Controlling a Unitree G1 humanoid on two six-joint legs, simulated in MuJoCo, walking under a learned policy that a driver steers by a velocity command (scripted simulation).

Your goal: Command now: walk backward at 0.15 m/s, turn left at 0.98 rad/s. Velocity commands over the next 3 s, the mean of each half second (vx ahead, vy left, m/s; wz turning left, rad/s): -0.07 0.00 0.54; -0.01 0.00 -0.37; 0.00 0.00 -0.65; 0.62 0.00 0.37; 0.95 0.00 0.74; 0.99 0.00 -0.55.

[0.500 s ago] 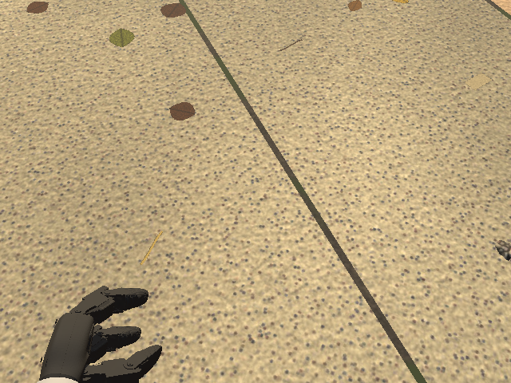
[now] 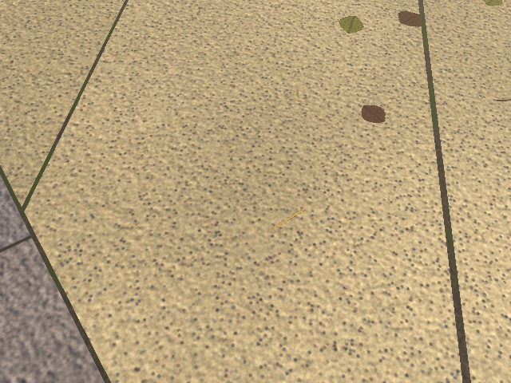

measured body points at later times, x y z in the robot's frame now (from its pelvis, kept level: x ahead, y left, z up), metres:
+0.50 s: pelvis -0.07 -0.04 +0.01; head -0.05 -0.06 +0.46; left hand -0.03 +0.24 -0.09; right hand +0.11 -0.28 -0.11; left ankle -0.15 +0.12 -0.68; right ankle -0.06 -0.14 -0.73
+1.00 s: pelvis -0.10 -0.06 -0.02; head -0.06 -0.09 +0.43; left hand +0.03 +0.24 -0.10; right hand +0.08 -0.33 -0.12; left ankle -0.16 +0.10 -0.72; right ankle -0.08 -0.15 -0.74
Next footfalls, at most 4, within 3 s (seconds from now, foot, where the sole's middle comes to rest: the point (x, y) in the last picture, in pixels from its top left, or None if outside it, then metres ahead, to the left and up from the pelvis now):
0.22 right None -0.02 -0.13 -0.77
0.58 left None -0.11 0.11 -0.77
0.96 right None -0.04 -0.15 -0.77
1.52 left None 0.03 0.05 -0.77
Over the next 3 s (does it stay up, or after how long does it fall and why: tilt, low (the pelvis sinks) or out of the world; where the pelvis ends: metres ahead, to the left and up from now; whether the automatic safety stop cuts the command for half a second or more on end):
stays up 0.96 0.05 0.00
